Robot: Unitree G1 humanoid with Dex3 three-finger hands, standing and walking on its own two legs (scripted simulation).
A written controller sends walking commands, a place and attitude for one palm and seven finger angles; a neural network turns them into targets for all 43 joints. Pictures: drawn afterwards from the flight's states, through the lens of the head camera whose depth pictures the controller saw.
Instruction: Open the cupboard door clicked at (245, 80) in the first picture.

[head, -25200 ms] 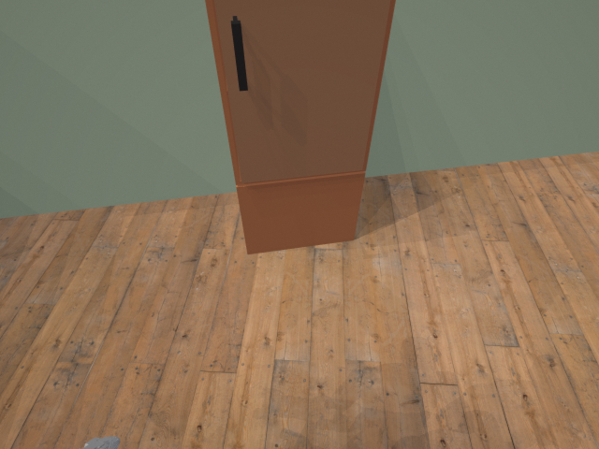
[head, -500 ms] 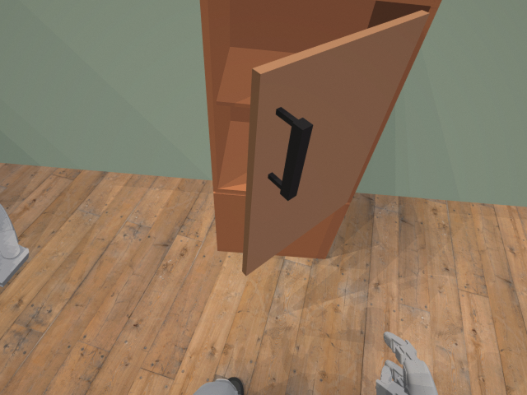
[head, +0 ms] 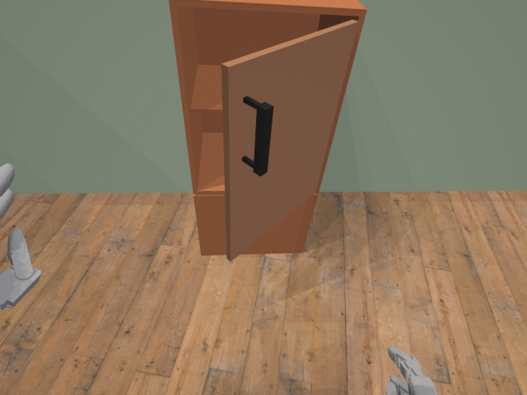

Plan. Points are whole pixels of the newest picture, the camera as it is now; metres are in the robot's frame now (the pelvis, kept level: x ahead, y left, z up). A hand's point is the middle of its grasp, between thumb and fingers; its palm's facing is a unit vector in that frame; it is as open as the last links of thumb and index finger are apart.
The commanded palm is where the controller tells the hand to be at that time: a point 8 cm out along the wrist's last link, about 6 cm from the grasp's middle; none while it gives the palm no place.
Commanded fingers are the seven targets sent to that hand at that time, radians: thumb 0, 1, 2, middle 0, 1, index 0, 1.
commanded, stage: stop stepping back and stand still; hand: left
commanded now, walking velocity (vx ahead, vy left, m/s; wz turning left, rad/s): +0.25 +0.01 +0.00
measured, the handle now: (255, 137) +0.58 +0.03 +0.10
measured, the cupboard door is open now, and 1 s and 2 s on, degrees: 43 43 43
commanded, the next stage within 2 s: let the arm hang, fingers relaxed in 0.46 s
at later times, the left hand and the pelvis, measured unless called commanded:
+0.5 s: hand out of the picture +0.17 +0.29 +0.18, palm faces +0.44 -0.74 -0.50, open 7.4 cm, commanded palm +0.11 +0.33 +0.18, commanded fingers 0.00 0.90 0.90 -0.20 -0.30 -0.20 -0.30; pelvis -0.03 +0.02 +0.00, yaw +2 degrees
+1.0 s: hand out of the picture -0.03 +0.19 -0.18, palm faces +0.16 -0.97 -0.18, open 6.9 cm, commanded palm none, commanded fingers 0.00 0.90 0.90 -0.20 -0.30 -0.20 -0.30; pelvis -0.01 +0.01 +0.00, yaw +6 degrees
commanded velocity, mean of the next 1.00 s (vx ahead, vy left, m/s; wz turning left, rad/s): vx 0.06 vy -0.03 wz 0.00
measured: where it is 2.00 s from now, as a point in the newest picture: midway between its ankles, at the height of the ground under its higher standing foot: outside the picture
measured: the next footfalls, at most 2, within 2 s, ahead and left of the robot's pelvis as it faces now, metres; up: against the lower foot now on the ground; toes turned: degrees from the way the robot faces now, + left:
left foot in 0.28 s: +0.04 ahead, +0.16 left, +0.00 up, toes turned +6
right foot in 0.54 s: +0.04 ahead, -0.06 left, +0.00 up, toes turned -2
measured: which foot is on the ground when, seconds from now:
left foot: down 0.00-0.00, up 0.02-0.26, down 0.28-0.58, up 0.60-0.80, down 0.82-1.00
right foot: down 0.00-0.28, up 0.30-0.52, down 0.54-1.00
